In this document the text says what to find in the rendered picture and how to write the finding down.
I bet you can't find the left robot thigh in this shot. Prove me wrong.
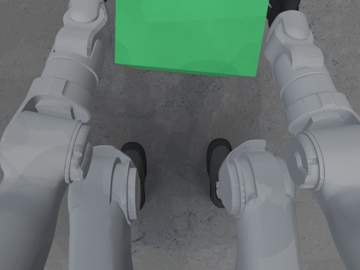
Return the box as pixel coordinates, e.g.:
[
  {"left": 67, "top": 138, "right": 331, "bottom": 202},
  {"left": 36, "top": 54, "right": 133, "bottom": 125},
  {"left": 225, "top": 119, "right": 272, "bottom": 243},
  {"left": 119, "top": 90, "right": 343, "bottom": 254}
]
[{"left": 69, "top": 157, "right": 141, "bottom": 270}]

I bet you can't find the right robot thigh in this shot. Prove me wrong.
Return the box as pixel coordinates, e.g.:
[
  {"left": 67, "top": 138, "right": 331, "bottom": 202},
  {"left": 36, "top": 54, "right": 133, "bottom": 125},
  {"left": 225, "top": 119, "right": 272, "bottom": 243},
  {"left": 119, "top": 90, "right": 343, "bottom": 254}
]
[{"left": 222, "top": 151, "right": 302, "bottom": 270}]

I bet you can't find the right robot hand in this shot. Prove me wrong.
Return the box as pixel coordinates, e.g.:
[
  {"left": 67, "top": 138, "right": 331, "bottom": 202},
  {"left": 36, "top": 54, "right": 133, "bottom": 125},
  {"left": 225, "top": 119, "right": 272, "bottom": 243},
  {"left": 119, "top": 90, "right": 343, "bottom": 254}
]
[{"left": 266, "top": 0, "right": 300, "bottom": 28}]

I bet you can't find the robot right upper arm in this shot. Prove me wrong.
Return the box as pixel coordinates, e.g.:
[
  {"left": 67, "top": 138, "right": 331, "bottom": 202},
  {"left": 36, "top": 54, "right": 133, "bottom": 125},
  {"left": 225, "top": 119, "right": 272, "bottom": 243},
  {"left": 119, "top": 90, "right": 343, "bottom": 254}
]
[{"left": 286, "top": 124, "right": 360, "bottom": 270}]

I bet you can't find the left robot forearm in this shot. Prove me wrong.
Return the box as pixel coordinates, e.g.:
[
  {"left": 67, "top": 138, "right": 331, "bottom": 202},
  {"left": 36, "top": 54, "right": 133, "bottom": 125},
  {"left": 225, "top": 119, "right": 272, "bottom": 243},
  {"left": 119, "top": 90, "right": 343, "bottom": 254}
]
[{"left": 0, "top": 0, "right": 113, "bottom": 170}]

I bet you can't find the carton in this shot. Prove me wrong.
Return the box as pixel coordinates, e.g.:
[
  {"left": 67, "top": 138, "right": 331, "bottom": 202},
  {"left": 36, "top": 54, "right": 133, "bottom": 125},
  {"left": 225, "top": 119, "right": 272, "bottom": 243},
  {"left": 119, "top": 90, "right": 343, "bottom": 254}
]
[{"left": 115, "top": 0, "right": 269, "bottom": 77}]

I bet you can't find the right robot forearm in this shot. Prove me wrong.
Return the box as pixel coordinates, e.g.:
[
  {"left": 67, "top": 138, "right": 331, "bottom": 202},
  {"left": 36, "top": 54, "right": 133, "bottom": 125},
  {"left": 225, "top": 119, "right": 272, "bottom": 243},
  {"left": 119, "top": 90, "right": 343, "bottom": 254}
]
[{"left": 264, "top": 10, "right": 360, "bottom": 135}]

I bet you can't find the robot left upper arm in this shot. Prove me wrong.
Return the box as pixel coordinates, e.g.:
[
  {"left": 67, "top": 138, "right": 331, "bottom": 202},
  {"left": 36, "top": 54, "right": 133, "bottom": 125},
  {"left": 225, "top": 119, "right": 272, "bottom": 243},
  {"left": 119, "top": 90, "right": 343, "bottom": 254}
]
[{"left": 0, "top": 111, "right": 93, "bottom": 270}]

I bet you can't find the robot thigh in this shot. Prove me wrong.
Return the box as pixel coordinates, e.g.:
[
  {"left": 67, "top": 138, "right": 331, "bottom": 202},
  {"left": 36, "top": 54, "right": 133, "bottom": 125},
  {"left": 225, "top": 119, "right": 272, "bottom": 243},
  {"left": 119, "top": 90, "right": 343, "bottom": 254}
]
[
  {"left": 222, "top": 151, "right": 302, "bottom": 270},
  {"left": 69, "top": 157, "right": 141, "bottom": 270}
]

